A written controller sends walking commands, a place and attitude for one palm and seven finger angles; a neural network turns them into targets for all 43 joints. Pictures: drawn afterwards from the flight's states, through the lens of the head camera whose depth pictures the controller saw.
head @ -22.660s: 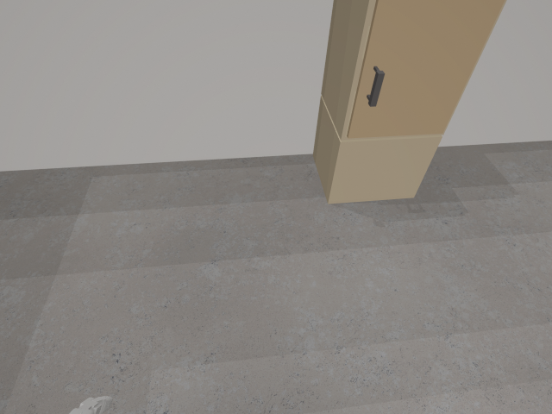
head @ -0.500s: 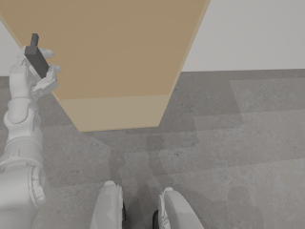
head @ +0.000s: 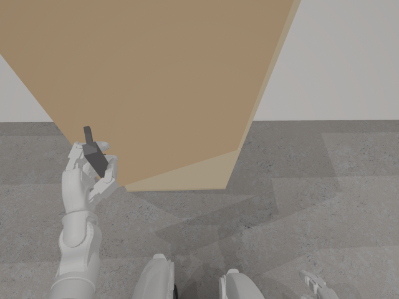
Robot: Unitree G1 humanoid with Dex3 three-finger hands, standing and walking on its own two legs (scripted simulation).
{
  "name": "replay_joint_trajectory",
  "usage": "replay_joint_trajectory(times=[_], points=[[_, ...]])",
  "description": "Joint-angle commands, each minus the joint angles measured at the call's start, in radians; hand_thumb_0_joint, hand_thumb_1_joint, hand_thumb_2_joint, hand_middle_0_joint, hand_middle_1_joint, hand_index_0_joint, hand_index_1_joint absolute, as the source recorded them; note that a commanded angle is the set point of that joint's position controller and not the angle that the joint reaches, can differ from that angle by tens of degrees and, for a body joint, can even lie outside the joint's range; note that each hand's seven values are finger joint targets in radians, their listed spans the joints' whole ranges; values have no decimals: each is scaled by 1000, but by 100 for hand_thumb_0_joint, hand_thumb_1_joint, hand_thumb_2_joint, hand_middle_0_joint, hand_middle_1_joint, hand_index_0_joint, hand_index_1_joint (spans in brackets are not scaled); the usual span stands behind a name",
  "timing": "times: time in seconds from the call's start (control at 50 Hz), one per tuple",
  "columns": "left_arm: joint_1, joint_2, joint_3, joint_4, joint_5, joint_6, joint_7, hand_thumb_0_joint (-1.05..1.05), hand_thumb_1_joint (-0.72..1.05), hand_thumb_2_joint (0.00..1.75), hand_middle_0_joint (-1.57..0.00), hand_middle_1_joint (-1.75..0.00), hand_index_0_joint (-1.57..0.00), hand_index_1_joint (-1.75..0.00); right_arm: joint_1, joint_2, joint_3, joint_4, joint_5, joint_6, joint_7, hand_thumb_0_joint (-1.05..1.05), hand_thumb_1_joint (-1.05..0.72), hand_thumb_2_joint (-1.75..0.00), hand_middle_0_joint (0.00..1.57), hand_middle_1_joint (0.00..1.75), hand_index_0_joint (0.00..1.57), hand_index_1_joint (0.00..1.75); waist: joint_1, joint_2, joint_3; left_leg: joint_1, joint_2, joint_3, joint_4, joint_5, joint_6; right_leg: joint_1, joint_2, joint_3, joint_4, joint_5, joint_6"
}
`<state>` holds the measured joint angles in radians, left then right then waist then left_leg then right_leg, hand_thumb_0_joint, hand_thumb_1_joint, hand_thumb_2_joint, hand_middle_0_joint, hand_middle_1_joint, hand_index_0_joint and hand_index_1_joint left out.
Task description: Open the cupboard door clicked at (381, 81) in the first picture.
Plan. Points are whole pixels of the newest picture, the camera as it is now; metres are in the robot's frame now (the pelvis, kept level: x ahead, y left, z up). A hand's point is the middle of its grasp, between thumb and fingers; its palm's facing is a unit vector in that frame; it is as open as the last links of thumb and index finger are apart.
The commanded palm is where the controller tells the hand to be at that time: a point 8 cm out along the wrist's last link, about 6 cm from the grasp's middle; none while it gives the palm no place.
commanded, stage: pull the door open along its arc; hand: left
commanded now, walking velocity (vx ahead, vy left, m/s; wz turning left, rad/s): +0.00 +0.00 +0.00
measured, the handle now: (98, 155) +0.39 +0.22 +0.01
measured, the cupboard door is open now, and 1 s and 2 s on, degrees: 18 44 46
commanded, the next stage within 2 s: open thumb and fingers to let go in 0.40 s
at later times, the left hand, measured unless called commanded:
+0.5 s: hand (173, 249) +0.22 +0.06 +0.01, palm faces +0.39 -0.92 -0.02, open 6.0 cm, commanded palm +0.17 +0.10 +0.01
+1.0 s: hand (170, 239) +0.23 +0.06 +0.01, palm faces +0.46 -0.89 -0.02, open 12.0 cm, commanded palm +0.18 +0.11 +0.01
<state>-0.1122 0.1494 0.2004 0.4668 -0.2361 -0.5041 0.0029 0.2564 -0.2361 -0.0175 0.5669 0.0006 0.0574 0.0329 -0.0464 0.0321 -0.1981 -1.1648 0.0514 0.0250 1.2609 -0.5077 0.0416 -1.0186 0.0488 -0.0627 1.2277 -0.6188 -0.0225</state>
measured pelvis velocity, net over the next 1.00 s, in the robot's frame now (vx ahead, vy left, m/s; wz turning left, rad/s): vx -0.01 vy -0.06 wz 0.09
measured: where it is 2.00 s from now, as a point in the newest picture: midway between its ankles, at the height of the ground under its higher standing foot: outside the picture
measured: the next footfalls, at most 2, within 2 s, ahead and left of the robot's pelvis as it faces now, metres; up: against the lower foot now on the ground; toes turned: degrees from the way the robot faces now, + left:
none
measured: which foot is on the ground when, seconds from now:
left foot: down 0.00-1.00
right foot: down 0.00-1.00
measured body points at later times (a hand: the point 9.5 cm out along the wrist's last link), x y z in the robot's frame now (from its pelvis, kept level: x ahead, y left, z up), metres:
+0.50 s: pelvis +0.00 -0.04 +0.00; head +0.06 -0.03 +0.44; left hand +0.19 +0.10 +0.02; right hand +0.21 -0.22 -0.10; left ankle +0.04 +0.09 -0.63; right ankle -0.02 -0.11 -0.63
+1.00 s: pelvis -0.01 -0.06 -0.01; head +0.07 -0.07 +0.43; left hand +0.20 +0.11 +0.01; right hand +0.18 -0.27 -0.12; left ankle +0.04 +0.09 -0.63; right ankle -0.02 -0.11 -0.63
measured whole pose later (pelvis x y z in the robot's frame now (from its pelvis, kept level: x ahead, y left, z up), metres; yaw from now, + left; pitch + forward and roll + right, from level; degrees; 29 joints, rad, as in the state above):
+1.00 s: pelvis -0.01 -0.06 -0.01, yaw +5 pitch +21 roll +1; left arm 0.33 -0.06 -0.17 0.13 0.06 -0.49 0.48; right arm 0.20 -0.20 -0.01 0.58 -0.07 -0.06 0.00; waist -0.01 0.02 -0.23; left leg -1.16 0.02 -0.05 1.29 -0.49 -0.04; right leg -1.02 0.03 -0.14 1.33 -0.68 -0.11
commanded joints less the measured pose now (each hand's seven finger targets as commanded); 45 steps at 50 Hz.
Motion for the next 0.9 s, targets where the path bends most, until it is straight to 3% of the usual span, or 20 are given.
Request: replay_joint_trajectory(times=[0.0,0.02,0.08,0.12,0.18,0.24,0.34,0.42,0.44,0.48,0.52,0.56,0.62,0.66,0.74,0.82,0.88], points=[[25,-27,-53,-298,91,-78,266,0,90,90,-40,-135,-40,-135,-10,-117,-45,-119,-36,-43,18,0,-90,-90,20,30,20,30,44,-3,-341,436,-18,-86,-140,404,-39,48,7,-17,-98,392,0],[46,-20,-61,-325,136,-86,317,0,90,90,-40,-135,-40,-135,-14,-117,-44,-125,-46,-44,23,0,-90,-90,20,30,20,30,49,-3,-346,423,-20,-89,-133,406,-39,51,6,-11,-85,393,-2],[93,-98,-168,-347,246,-90,424,0,90,90,-40,-135,-40,-135,-47,-103,-38,-132,-61,-36,37,0,-90,-90,20,30,20,30,43,-9,-320,400,-31,-90,-138,330,-36,44,-3,-12,-90,346,-6],[155,-122,-198,-375,291,-85,480,0,90,90,-40,-135,-40,-135,-57,-92,-38,-143,-67,-38,36,0,-90,-90,20,30,20,30,50,-48,-332,383,-38,-90,-137,302,-31,75,-1,-7,-101,339,-8],[282,-181,-263,-432,314,-65,504,0,90,90,-40,-135,-40,-135,-86,-67,-28,-157,-67,-46,26,0,-90,-90,20,30,20,30,62,-54,-342,389,-50,-74,-149,280,-30,128,-5,-3,-134,346,-10],[388,-223,-335,-504,320,-44,492,0,90,90,-40,-135,-40,-135,-113,-51,-17,-176,-66,-56,14,0,-90,-90,20,30,20,30,58,-49,-302,378,-55,-66,-158,253,-26,153,-9,6,-164,345,-11],[588,-260,-399,-583,343,-23,485,0,90,90,-40,-135,-40,-135,-148,-22,8,-197,-70,-95,-1,0,-90,-90,20,30,20,30,65,-39,-232,337,-64,-66,-151,219,-24,154,-12,12,-178,333,-13],[448,-277,-439,-576,400,-29,514,0,90,90,-40,-135,-40,-135,-162,-17,16,-176,-83,-137,-14,0,-90,-90,20,30,20,30,21,-64,-174,263,-65,-84,-94,155,-19,75,-21,35,-167,278,-6],[426,-287,-444,-552,412,-32,521,0,90,90,-40,-135,-40,-135,-178,-17,16,-168,-86,-146,-16,0,-90,-90,20,30,20,30,21,-58,-170,247,-67,-83,-79,130,-20,53,-27,46,-168,252,-2],[307,-295,-444,-545,409,-40,540,0,90,90,-40,-135,-40,-135,-185,-18,16,-149,-86,-163,-18,0,-90,-90,20,30,20,30,8,-54,-175,223,-68,-88,-52,96,-21,23,-35,61,-170,199,0],[297,-267,-398,-546,392,-45,552,0,76,84,-39,-134,-39,-134,-178,-16,7,-145,-84,-171,-26,0,-90,-90,20,30,20,30,23,-77,-211,208,-70,-88,-38,94,-25,50,-45,93,-183,201,7],[302,-271,-411,-550,386,-45,547,0,62,78,-38,-132,-38,-132,-172,-17,7,-147,-81,-175,-28,0,-90,-90,20,30,20,30,21,-70,-250,215,-71,-81,-33,102,-24,78,-60,116,-190,238,14],[356,-257,-413,-582,368,-26,529,0,41,69,-36,-130,-36,-130,-141,-19,1,-161,-75,-176,-33,0,-90,-90,20,30,20,30,28,-106,-319,208,-71,-79,-35,141,-24,178,-81,155,-201,368,33],[366,-241,-405,-576,349,-7,513,0,27,63,-35,-128,-35,-128,-131,-22,2,-162,-72,-170,-37,0,-90,-90,20,30,20,30,20,-136,-300,173,-69,-73,-29,134,-27,221,-100,188,-222,414,51],[337,-231,-405,-579,328,-1,491,0,-1,51,-33,-125,-33,-125,-126,-29,1,-153,-68,-165,-42,0,-90,-90,20,30,20,30,5,-131,-249,148,-64,-79,-20,129,-27,221,-112,211,-238,438,60],[340,-214,-371,-548,315,-22,483,0,-29,39,-32,-122,-32,-122,-129,-33,-3,-144,-69,-168,-43,0,-90,-90,20,30,20,30,13,-138,-221,116,-62,-90,-13,123,-32,215,-112,217,-229,426,57],[356,-208,-355,-534,308,-41,482,0,-50,30,-30,-120,-30,-120,-130,-36,-7,-139,-71,-172,-39,0,-90,-90,20,30,20,30,19,-138,-245,118,-63,-87,-12,120,-33,212,-113,213,-218,432,60]])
